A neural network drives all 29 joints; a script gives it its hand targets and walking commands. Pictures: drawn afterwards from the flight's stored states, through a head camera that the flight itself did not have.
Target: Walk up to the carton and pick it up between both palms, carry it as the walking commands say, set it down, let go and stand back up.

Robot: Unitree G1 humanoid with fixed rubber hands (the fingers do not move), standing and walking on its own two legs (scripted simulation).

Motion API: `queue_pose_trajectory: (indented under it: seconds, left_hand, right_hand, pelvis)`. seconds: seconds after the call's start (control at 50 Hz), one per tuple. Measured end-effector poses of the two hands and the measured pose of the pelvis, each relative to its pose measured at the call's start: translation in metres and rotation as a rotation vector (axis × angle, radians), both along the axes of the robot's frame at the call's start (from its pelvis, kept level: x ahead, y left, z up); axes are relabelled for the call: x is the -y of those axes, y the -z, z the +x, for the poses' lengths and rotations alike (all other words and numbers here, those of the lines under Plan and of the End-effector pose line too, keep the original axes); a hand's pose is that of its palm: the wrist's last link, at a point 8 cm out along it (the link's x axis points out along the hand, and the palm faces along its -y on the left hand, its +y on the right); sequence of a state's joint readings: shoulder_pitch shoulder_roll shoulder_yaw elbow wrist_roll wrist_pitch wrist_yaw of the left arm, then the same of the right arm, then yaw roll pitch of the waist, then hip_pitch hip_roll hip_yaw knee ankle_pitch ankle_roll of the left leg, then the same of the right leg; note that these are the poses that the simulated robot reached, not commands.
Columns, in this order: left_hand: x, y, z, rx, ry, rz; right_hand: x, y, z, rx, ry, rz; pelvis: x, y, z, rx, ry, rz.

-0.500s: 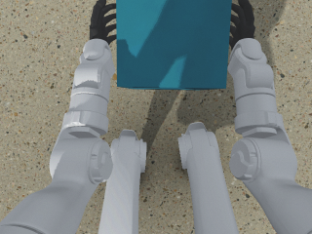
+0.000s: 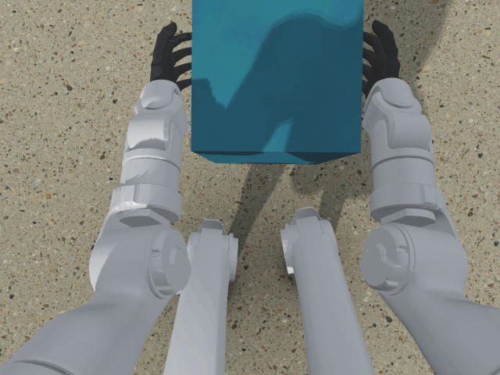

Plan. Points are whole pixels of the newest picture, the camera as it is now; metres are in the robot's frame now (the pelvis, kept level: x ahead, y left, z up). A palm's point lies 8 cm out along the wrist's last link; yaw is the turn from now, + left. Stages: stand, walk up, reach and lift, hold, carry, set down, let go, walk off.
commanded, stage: reach and lift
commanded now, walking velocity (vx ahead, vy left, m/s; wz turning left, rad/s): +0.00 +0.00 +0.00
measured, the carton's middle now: (270, 98) +0.51 -0.05 -0.15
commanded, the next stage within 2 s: none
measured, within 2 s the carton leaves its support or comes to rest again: neither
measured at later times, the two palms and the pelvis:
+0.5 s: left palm (138, 76) +0.49 +0.11 +0.00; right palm (404, 65) +0.47 -0.19 +0.01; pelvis +0.02 +0.00 +0.07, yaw -1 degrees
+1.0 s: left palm (99, 55) +0.48 +0.11 +0.09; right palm (451, 39) +0.46 -0.19 +0.09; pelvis +0.04 +0.00 +0.13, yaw -1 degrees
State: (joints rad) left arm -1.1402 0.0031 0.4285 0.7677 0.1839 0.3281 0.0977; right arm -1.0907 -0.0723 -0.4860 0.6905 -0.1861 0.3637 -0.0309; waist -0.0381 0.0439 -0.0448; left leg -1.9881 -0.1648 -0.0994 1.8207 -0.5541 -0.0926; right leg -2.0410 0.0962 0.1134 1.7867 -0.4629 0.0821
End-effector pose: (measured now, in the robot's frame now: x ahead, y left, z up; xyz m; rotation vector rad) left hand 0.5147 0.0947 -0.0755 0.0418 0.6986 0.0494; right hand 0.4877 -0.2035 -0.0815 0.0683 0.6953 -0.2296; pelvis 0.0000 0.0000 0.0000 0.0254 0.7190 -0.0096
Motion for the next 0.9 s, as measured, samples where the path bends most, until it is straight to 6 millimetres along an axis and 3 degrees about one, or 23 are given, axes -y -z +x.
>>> queue_pose_trajectory:
  seconds: [0.26, 0.42, 0.58, 0.74, 0.9]
  left_hand:
    - [-0.003, -0.061, -0.006, 0.001, -0.017, 0.002]
    - [-0.012, -0.076, -0.019, -0.015, -0.023, -0.007]
    - [-0.008, -0.088, -0.023, 0.010, -0.006, -0.013]
    - [-0.006, -0.120, -0.028, 0.009, 0.002, 0.001]
    - [-0.013, -0.152, -0.034, -0.002, -0.022, 0.002]
  right_hand:
    - [-0.003, -0.059, -0.003, 0.002, -0.005, 0.008]
    - [-0.011, -0.081, -0.010, -0.015, -0.020, -0.012]
    - [-0.008, -0.094, -0.019, 0.012, 0.007, -0.008]
    - [-0.007, -0.119, -0.030, 0.013, 0.026, 0.021]
    - [-0.012, -0.152, -0.028, 0.002, -0.001, 0.016]
  pelvis:
    - [0.005, -0.037, 0.021, 0.012, 0.021, 0.017]
    - [0.005, -0.062, 0.025, 0.019, 0.014, 0.007]
    - [0.000, -0.074, 0.023, 0.045, 0.011, -0.006]
    - [-0.005, -0.090, 0.028, 0.094, 0.023, -0.004]
    - [-0.003, -0.114, 0.036, 0.131, 0.025, 0.002]
